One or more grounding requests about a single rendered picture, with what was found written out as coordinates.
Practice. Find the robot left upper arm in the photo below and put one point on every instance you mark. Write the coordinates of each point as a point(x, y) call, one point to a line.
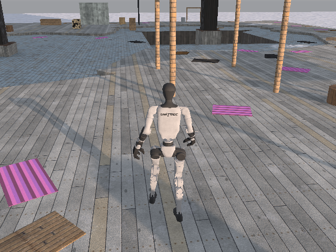
point(149, 118)

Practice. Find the left robot shin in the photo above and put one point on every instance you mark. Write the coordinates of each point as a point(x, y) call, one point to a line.
point(153, 182)

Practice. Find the robot left forearm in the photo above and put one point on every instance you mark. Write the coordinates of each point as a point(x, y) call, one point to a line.
point(140, 140)

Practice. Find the right robot hand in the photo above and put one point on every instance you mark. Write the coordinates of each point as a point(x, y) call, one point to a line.
point(192, 142)

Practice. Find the robot right thigh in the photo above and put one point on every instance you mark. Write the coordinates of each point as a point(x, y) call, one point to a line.
point(180, 155)

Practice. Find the robot right forearm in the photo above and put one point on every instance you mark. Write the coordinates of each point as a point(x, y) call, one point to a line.
point(192, 135)

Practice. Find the robot right upper arm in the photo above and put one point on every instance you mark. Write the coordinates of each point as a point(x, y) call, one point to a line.
point(187, 119)

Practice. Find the left robot hand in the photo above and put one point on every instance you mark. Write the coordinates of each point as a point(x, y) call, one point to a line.
point(136, 151)

